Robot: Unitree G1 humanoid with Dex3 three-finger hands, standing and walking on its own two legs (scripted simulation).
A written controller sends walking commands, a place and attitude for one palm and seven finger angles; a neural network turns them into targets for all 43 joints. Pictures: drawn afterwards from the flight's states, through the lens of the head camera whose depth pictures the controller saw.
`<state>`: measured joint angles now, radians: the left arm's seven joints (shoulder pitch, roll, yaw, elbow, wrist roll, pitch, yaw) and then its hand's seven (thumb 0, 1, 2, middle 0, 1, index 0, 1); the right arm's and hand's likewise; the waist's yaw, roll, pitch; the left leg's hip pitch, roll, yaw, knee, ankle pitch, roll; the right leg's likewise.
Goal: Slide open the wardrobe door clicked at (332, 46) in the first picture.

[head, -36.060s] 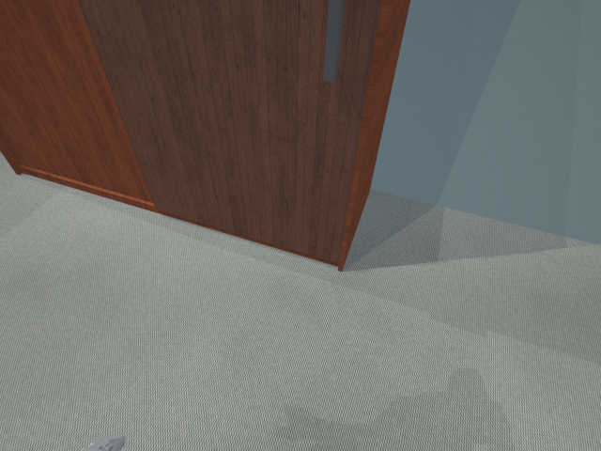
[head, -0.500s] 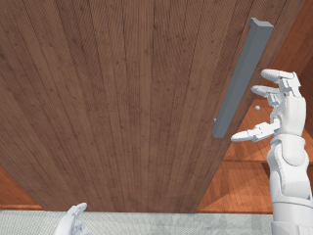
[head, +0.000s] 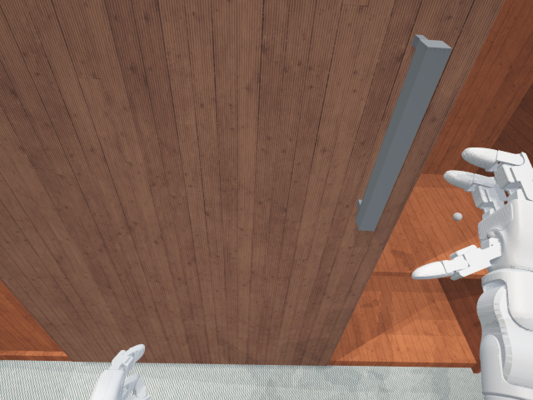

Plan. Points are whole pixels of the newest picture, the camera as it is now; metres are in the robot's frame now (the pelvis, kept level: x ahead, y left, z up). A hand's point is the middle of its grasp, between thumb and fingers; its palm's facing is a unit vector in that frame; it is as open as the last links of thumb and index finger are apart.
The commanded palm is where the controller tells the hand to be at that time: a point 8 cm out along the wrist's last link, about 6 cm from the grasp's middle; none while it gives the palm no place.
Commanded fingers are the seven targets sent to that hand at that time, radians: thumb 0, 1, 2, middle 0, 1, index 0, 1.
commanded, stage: slip the hand off the handle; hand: right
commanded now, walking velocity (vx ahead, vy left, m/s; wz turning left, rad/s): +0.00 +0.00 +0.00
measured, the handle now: (388, 146) +0.42 -0.16 +0.22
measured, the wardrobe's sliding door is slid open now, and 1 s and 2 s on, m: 0.56 0.56 0.56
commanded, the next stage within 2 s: draw the hand back to the body in 0.30 s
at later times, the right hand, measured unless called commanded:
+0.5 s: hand (477, 258) +0.23 -0.22 +0.20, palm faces +0.21 +0.97 -0.12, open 14.7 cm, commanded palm +0.21 -0.27 +0.19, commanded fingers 0.00 0.55 -0.20 0.25 1.15 0.25 1.15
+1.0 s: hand (515, 290) +0.20 -0.25 +0.19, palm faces +0.28 +0.94 -0.18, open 14.3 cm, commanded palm +0.17 -0.29 +0.19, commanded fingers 0.00 0.19 -0.38 0.24 0.94 0.24 0.94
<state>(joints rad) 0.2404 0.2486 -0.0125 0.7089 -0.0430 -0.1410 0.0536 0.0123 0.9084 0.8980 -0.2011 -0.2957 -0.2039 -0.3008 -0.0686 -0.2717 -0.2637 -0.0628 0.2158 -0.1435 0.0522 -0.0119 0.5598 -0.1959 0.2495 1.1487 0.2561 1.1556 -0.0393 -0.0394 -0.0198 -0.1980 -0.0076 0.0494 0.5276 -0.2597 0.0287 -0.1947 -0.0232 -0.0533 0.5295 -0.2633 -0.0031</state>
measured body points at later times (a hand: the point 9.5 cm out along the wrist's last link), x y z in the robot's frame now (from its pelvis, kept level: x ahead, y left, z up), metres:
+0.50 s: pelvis +0.00 +0.01 +0.00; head -0.05 +0.03 +0.45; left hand +0.20 +0.22 -0.07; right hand +0.22 -0.27 +0.21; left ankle +0.02 +0.10 -0.73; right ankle +0.02 -0.12 -0.73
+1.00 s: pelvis -0.01 -0.01 +0.00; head -0.07 +0.01 +0.45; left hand +0.21 +0.20 -0.04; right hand +0.18 -0.30 +0.20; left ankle +0.02 +0.10 -0.73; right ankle +0.02 -0.12 -0.73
